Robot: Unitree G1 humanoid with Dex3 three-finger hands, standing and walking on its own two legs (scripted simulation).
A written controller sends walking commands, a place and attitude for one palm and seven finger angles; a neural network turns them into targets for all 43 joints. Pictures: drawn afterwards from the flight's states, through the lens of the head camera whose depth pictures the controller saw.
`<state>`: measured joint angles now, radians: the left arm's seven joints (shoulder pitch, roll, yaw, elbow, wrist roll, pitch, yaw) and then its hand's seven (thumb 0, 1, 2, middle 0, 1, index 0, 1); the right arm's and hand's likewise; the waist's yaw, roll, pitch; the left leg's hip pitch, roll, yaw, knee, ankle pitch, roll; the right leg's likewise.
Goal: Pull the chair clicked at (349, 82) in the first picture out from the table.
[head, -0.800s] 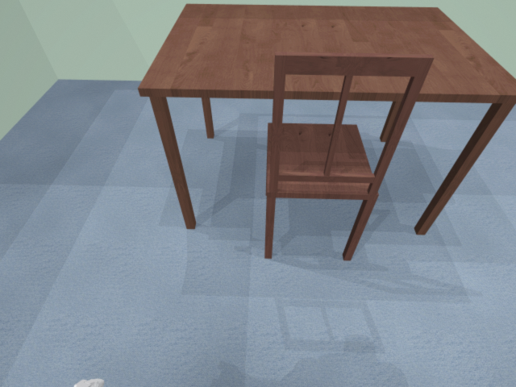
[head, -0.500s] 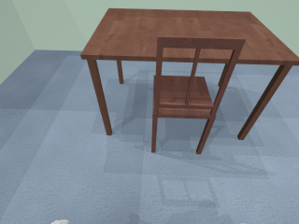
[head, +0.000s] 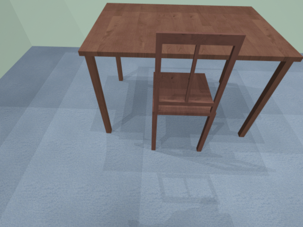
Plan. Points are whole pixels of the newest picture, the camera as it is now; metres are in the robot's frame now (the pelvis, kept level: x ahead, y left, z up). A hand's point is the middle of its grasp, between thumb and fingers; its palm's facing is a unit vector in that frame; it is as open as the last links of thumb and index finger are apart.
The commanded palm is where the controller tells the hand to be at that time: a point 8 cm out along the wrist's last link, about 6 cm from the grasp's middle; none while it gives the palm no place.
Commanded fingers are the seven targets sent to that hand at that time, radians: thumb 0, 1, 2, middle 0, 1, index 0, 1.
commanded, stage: stand and wait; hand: left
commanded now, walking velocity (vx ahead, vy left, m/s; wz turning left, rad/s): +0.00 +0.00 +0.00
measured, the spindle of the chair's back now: (191, 76) +0.82 -0.16 -0.07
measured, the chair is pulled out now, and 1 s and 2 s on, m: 0.00 0.00 0.00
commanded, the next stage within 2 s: look at it before walking up in 0.02 s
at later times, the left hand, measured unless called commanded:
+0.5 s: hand out of the picture +0.07 +0.24 -0.16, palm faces -0.03 -0.95 -0.32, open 7.4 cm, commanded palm none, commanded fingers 0.00 0.90 0.90 -0.20 -0.30 -0.20 -0.30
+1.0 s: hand out of the picture +0.07 +0.23 -0.17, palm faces -0.08 -0.95 -0.30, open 7.4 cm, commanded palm none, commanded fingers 0.00 0.90 0.90 -0.20 -0.30 -0.20 -0.30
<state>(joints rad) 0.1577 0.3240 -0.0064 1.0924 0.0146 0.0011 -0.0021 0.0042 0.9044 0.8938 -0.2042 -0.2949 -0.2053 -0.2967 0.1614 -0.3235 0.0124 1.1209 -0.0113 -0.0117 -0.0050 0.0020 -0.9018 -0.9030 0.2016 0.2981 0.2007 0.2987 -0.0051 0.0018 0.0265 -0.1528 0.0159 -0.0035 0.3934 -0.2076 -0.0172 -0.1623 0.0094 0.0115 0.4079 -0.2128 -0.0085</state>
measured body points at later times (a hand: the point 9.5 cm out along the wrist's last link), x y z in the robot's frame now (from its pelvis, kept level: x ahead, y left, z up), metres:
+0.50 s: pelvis +0.00 +0.00 +0.00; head +0.00 +0.00 +0.45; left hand +0.07 +0.29 -0.13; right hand +0.07 -0.29 -0.13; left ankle +0.00 +0.13 -0.74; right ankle +0.01 -0.11 -0.74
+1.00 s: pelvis +0.00 +0.00 -0.01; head +0.01 +0.00 +0.44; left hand +0.07 +0.27 -0.15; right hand +0.06 -0.27 -0.15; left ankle +0.00 +0.13 -0.74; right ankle +0.01 -0.11 -0.74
